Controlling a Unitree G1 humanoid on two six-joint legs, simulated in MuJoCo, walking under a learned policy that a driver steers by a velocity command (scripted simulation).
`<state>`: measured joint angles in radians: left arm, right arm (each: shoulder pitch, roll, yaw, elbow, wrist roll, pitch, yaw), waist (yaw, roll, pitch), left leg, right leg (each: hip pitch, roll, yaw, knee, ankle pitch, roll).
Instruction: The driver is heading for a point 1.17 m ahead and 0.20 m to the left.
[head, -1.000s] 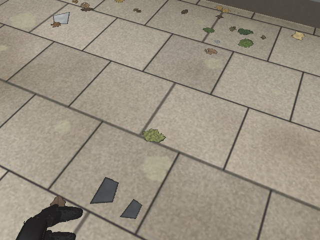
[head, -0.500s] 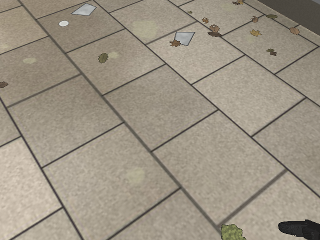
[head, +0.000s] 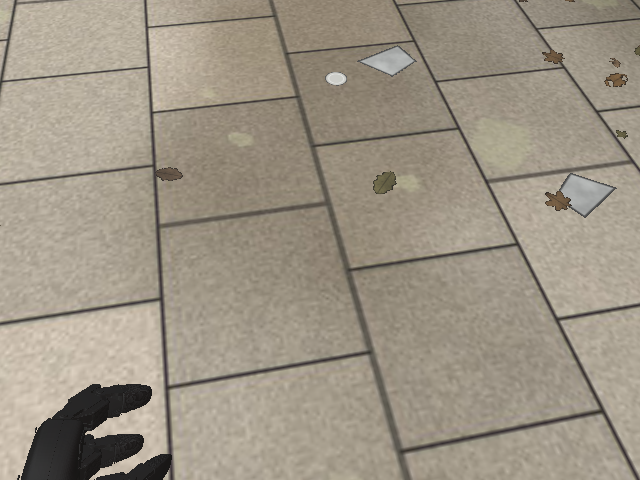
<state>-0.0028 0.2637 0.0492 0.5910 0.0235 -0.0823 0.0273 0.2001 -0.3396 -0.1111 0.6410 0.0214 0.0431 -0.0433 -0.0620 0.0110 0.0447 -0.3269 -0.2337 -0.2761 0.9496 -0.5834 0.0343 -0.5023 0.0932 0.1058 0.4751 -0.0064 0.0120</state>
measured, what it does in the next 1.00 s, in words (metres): steps on the spot, turning left: left foot, then right foot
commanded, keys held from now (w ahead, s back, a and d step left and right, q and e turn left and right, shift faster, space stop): q+shift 0.16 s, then shift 0.84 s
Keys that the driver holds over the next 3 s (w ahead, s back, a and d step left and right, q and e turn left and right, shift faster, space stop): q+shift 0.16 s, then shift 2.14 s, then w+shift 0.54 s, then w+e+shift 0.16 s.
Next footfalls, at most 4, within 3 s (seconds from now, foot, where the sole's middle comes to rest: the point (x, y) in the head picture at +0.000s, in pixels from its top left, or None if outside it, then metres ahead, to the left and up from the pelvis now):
0.36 left None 0.05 0.12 -0.75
0.68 right None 0.11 -0.11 -0.75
2.62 left None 0.11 0.17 -0.75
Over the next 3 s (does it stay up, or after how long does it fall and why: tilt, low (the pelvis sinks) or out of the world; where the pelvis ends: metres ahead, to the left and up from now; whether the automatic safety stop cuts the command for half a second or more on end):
stays up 0.30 0.14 0.01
